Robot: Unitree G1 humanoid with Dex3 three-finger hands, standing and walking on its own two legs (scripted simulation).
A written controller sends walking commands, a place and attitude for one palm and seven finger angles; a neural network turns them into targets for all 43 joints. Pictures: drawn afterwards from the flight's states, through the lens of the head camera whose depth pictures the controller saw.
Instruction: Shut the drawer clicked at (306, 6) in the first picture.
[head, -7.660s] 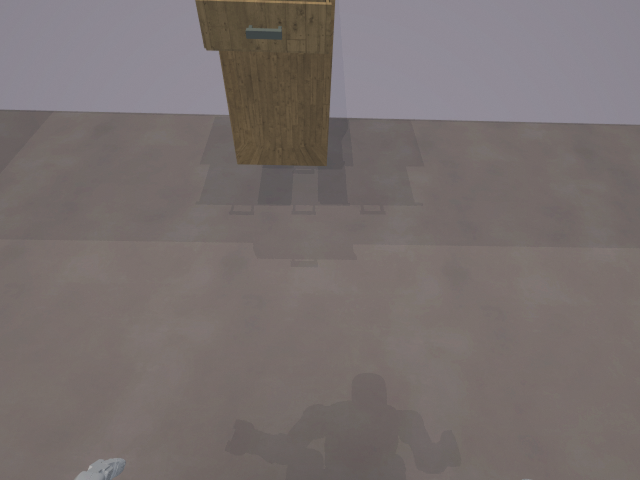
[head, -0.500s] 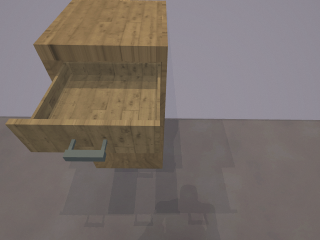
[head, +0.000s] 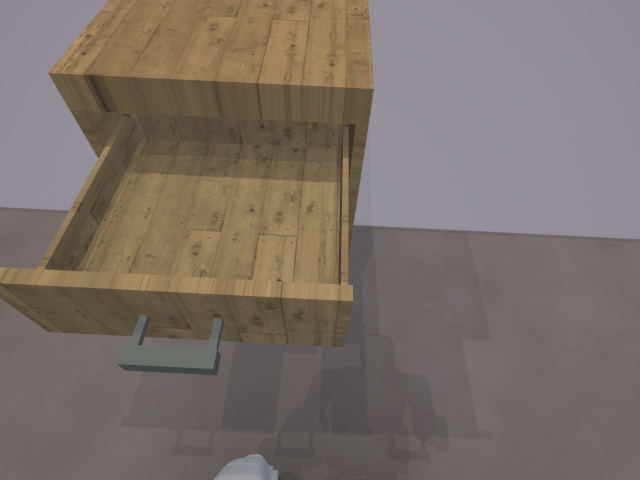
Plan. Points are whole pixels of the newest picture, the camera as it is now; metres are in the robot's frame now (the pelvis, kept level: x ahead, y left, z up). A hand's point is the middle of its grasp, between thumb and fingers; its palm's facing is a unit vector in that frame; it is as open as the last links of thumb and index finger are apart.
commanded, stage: come to a stop and stand still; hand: left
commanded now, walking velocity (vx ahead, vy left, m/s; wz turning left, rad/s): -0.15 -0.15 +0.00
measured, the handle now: (175, 342) +0.26 +0.19 +0.02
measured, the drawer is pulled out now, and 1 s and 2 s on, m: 0.30 0.30 0.30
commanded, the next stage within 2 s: look again from close up in 1.04 s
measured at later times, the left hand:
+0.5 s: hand out of the picture +0.03 +0.17 -0.15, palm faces +0.03 -0.97 -0.25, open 7.4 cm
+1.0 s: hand out of the picture +0.01 +0.23 -0.16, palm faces -0.02 -0.97 -0.22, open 7.4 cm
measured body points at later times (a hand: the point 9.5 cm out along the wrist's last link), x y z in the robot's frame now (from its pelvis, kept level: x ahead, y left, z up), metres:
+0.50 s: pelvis -0.01 -0.02 +0.02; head +0.04 -0.03 +0.46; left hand +0.03 +0.22 -0.13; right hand +0.04 -0.26 -0.14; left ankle -0.04 +0.09 -0.71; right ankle -0.03 -0.12 -0.72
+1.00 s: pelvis -0.02 +0.05 +0.01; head +0.00 +0.05 +0.46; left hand +0.01 +0.28 -0.14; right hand -0.01 -0.18 -0.14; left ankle -0.05 +0.09 -0.72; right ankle -0.03 -0.12 -0.72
